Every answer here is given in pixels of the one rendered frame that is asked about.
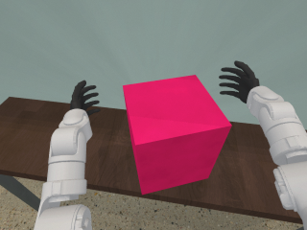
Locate right robot hand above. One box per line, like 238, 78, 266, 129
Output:
219, 60, 260, 104

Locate left robot hand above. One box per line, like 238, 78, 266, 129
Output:
70, 80, 101, 116

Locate left robot forearm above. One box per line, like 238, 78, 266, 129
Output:
34, 108, 93, 230

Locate table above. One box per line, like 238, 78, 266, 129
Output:
0, 97, 307, 230

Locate left robot upper arm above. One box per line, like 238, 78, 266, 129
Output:
35, 204, 92, 230

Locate carton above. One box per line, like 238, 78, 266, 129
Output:
123, 75, 232, 195

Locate right robot forearm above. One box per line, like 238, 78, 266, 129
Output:
247, 85, 307, 166

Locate right robot upper arm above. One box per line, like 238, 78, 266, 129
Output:
273, 161, 307, 230

